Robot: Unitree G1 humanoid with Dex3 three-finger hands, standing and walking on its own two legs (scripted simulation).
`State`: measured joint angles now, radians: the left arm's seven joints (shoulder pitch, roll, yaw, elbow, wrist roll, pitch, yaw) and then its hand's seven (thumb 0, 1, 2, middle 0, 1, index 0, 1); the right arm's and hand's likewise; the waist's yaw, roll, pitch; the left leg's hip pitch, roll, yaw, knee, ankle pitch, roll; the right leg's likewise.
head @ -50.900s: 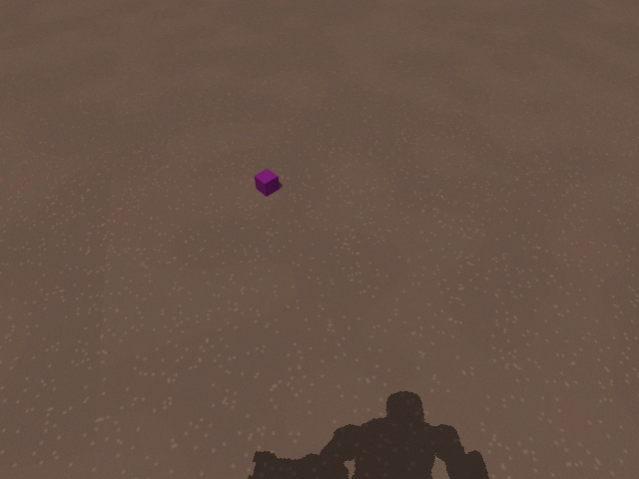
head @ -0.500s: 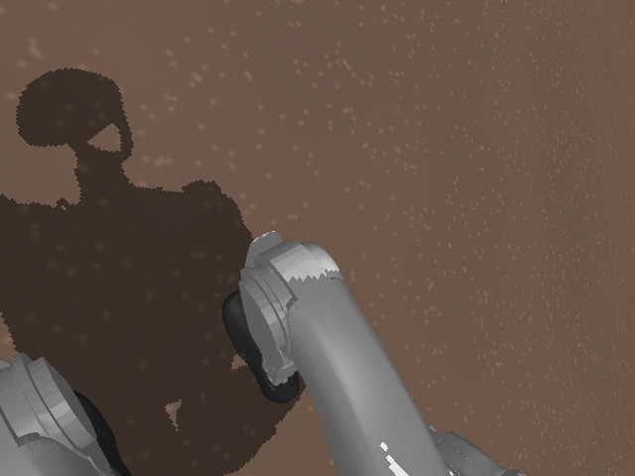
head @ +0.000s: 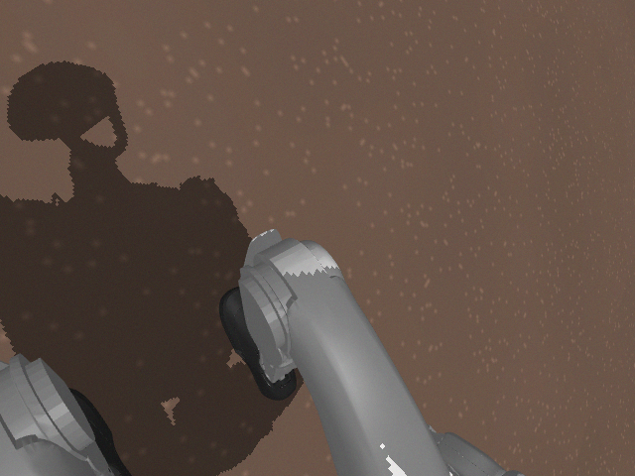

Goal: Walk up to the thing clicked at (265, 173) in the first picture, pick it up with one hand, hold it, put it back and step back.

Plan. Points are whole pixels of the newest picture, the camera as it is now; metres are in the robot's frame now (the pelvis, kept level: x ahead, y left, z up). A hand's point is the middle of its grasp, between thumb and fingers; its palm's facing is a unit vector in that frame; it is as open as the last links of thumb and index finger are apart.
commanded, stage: open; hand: left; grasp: from above
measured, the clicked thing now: out of the picture +0.45 +0.36 -0.30
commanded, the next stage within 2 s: withdraw in 0.24 s
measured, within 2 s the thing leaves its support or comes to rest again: neither
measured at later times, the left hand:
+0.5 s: hand out of the picture +0.45 +0.36 -0.26, palm faces -0.18 -0.39 -0.90, open 13.5 cm
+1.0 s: hand out of the picture +0.44 +0.37 -0.11, palm faces -0.47 -0.23 -0.85, open 13.4 cm
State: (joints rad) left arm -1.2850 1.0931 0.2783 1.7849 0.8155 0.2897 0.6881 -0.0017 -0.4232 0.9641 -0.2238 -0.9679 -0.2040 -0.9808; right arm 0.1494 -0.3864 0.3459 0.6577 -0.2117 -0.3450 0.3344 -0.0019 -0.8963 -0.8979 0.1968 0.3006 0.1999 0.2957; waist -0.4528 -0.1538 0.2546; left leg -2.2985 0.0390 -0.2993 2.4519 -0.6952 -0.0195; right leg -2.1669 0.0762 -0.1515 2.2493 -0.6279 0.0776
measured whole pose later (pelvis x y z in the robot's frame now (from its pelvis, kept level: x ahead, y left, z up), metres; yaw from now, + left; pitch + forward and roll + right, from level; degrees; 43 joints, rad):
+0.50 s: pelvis +0.00 +0.00 +0.00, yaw +0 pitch +30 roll -16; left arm -1.26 1.07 0.28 1.73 0.82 0.29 0.66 0.00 -0.45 0.94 -0.19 -0.96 -0.19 -0.96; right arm 0.16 -0.38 0.33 0.66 -0.21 -0.35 0.33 0.00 -0.90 -0.90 0.20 0.30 0.20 0.30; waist -0.44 -0.14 0.25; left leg -2.30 0.04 -0.29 2.44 -0.70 -0.02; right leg -2.17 0.07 -0.15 2.25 -0.63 0.07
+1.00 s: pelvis +0.00 -0.01 +0.01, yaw +7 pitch +30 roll -9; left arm -1.07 0.81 0.00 1.35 1.02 0.04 0.08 0.00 -0.39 0.89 -0.19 -0.91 -0.19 -0.90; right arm 0.12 -0.34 0.14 0.64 -0.11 -0.14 0.21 0.00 -0.90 -0.90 0.20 0.30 0.20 0.30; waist -0.26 0.03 0.03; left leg -2.25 0.02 -0.18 2.36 -0.66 -0.01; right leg -2.16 0.03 -0.06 2.26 -0.64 0.06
